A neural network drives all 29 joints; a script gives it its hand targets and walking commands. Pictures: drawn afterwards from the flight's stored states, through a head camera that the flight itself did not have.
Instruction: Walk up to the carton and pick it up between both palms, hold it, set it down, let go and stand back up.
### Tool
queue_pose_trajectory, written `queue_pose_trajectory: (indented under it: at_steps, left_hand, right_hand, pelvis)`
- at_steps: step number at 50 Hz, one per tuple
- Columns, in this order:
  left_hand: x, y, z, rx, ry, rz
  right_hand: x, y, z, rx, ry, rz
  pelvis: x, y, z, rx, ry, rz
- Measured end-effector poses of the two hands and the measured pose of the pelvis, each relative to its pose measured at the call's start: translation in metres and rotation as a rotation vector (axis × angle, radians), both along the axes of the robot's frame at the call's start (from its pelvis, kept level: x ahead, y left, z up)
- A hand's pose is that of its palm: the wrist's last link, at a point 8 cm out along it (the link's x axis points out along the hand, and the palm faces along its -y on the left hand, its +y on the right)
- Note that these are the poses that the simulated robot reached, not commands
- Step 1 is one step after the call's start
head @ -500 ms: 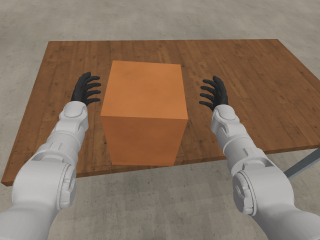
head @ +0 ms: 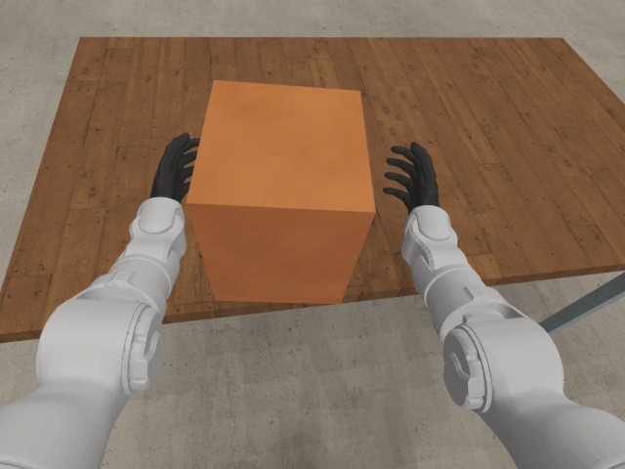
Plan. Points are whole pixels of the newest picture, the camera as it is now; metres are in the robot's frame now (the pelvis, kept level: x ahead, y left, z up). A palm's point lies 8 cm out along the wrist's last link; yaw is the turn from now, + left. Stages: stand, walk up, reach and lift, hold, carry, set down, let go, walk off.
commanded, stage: reach and lift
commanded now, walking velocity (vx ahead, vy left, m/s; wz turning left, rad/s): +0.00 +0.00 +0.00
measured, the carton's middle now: (283, 202) +0.47 +0.00 +0.02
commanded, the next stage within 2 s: none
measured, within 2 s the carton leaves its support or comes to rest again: leaves its support in 1.82 s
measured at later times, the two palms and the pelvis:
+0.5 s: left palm (175, 205) +0.44 +0.15 +0.06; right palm (398, 225) +0.40 -0.14 +0.06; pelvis +0.01 +0.02 +0.02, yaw +0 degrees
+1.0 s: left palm (165, 214) +0.42 +0.16 +0.07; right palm (393, 230) +0.39 -0.13 +0.07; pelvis +0.02 +0.03 +0.03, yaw -2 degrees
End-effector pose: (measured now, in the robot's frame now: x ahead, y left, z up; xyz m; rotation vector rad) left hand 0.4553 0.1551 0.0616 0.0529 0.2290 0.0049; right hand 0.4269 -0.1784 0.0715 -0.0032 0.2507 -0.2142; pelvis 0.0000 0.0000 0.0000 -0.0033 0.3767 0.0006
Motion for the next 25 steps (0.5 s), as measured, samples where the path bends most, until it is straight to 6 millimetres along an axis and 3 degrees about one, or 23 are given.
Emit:
queue_pose_trajectory:
  at_steps: [11,25]
  left_hand:
    - [-0.002,-0.002,0.000,-0.005,-0.012,0.008]
    - [-0.019,-0.010,0.001,0.004,0.005,-0.003]
  right_hand:
    - [0.000,0.040,-0.006,0.023,-0.023,0.048]
    - [-0.031,0.036,-0.007,-0.032,-0.042,-0.027]
  pelvis:
    - [0.003,0.002,0.007,0.000,-0.035,0.010]
    - [0.015,0.017,0.024,-0.012,-0.160,-0.004]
